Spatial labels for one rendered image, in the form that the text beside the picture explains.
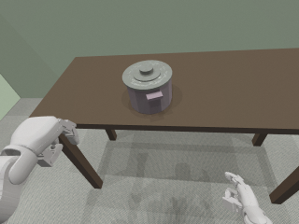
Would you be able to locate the robot left hand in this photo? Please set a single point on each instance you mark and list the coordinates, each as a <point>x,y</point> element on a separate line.
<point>37,133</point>

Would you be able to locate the robot left forearm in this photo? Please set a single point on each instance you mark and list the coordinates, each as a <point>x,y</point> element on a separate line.
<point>16,164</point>

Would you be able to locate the robot right hand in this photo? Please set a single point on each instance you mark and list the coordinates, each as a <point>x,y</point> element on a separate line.
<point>236,201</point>

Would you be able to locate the knob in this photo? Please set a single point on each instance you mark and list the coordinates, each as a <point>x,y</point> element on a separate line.
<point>146,69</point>

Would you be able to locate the robot right forearm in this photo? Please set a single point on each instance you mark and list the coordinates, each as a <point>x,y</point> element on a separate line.
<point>254,215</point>

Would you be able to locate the pot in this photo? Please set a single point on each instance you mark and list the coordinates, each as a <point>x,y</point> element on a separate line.
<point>151,102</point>

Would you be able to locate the table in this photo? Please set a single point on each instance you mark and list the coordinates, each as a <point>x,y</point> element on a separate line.
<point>226,91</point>

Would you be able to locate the lid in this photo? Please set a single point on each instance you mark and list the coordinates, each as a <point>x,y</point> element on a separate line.
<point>161,75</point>

